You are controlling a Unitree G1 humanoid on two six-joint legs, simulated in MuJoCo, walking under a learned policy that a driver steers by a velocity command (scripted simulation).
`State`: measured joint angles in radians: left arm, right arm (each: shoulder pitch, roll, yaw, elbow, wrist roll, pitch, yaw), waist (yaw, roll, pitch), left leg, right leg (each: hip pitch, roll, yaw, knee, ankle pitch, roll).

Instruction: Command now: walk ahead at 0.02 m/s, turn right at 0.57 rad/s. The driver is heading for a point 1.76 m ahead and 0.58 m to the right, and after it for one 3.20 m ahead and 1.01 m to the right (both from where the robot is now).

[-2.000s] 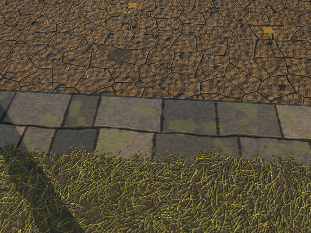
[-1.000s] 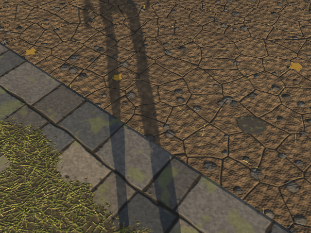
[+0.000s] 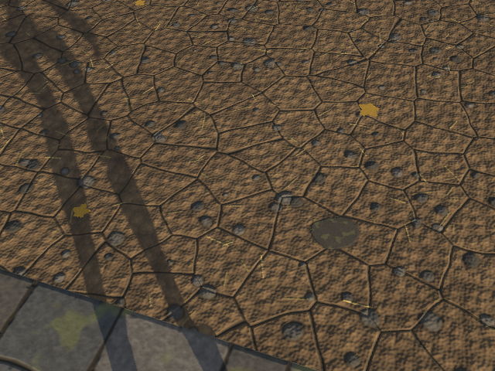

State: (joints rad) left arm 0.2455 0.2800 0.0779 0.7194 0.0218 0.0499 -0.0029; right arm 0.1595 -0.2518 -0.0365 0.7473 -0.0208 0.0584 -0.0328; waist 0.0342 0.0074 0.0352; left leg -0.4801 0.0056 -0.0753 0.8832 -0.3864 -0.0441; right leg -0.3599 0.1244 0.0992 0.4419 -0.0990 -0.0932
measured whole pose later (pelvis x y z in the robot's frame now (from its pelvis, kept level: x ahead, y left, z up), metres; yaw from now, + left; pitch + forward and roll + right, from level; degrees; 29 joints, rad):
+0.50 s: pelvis -0.01 +0.04 +0.00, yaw -18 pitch +1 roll -1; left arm 0.20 0.29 0.07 0.68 0.01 0.10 -0.04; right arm 0.22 -0.25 -0.03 0.67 -0.03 0.01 -0.03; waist -0.01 -0.02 0.05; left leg -0.23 0.05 0.14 0.48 -0.26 0.03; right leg -0.38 0.02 0.01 0.88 -0.46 0.05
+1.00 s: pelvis -0.04 +0.02 +0.00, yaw -33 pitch +1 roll +0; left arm 0.24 0.28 0.04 0.68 0.03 0.04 0.00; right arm 0.21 -0.29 -0.04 0.71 -0.01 0.07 -0.02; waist 0.02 0.01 0.04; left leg -0.41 0.00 -0.02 0.79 -0.40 -0.02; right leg -0.23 0.12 0.14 0.46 -0.22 -0.08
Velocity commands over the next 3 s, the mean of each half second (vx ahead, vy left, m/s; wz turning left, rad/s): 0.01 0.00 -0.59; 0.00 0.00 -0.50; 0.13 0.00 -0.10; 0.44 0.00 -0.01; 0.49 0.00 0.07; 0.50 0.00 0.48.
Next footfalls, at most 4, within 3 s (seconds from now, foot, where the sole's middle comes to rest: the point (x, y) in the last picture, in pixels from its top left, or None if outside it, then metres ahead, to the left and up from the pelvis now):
0.14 left None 0.05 0.13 -0.77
0.60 right None -0.04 -0.07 -0.77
1.08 left None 0.06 0.09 -0.77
1.32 right None -0.08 -0.05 -0.77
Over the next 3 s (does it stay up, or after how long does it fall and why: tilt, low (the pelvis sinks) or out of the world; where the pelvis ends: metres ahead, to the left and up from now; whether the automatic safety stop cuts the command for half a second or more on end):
stays up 0.70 -0.36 -0.16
